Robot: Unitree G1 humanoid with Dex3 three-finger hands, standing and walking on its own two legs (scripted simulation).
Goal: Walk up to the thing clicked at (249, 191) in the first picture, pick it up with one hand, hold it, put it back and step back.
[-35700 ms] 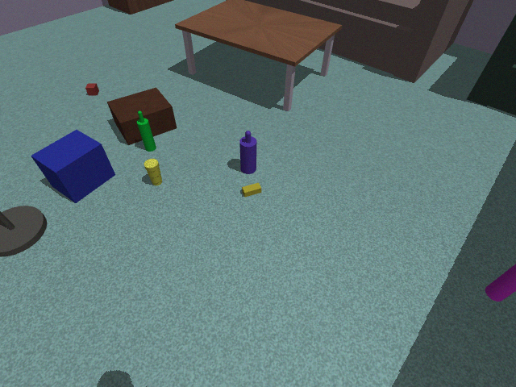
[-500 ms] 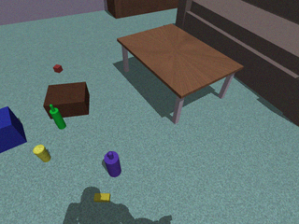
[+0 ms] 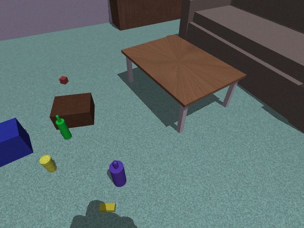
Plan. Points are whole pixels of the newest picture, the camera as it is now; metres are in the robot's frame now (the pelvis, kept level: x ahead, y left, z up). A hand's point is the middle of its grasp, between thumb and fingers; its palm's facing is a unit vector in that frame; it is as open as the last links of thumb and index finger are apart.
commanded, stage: stand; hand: left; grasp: from above
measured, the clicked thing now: (107, 207) +0.42 +0.30 -0.76
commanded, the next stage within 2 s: step back in 1.64 s
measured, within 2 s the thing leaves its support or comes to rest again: neither
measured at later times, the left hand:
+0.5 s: hand out of the picture +0.06 +0.23 -0.16, palm faces +0.01 -0.95 -0.32, open 7.4 cm
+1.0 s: hand out of the picture +0.09 +0.23 -0.16, palm faces +0.00 -0.94 -0.33, open 7.4 cm
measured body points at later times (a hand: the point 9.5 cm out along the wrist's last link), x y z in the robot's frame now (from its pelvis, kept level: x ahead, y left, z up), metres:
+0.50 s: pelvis +0.00 -0.01 +0.00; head +0.01 -0.02 +0.45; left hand +0.06 +0.27 -0.14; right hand +0.06 -0.30 -0.14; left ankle +0.02 +0.12 -0.74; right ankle +0.02 -0.14 -0.74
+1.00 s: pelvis +0.02 -0.01 +0.00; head +0.03 -0.02 +0.45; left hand +0.09 +0.28 -0.13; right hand +0.09 -0.31 -0.14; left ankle +0.02 +0.12 -0.74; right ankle +0.02 -0.14 -0.74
